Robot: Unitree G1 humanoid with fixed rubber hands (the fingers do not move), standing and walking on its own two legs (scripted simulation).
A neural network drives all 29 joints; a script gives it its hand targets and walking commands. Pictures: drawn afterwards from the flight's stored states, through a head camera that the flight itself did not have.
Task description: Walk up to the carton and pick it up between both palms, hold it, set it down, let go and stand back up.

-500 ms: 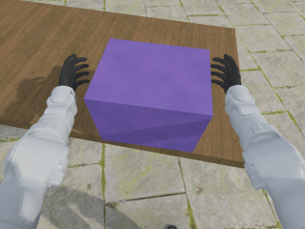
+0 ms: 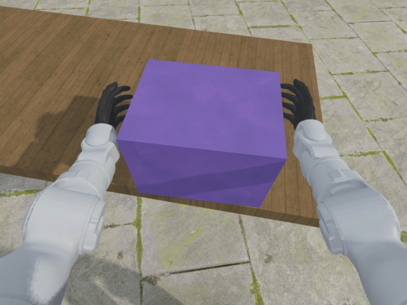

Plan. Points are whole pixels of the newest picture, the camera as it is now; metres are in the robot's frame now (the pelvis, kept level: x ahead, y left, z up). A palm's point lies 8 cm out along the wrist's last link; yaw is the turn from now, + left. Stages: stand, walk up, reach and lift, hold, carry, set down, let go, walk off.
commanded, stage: reach and lift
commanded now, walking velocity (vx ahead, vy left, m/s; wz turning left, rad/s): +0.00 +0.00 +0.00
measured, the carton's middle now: (205, 135) +0.45 +0.02 +0.04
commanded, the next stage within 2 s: none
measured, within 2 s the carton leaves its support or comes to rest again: leaves its support in 1.56 s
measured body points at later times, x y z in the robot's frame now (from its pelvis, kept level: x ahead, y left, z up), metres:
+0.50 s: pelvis +0.00 +0.00 +0.00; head +0.06 +0.00 +0.45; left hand +0.44 +0.22 +0.09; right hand +0.48 -0.17 +0.10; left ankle +0.00 +0.14 -0.73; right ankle +0.03 -0.13 -0.73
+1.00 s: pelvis +0.02 +0.01 +0.02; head +0.08 +0.01 +0.47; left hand +0.44 +0.21 +0.09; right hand +0.47 -0.17 +0.09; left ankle -0.01 +0.14 -0.73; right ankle +0.03 -0.13 -0.73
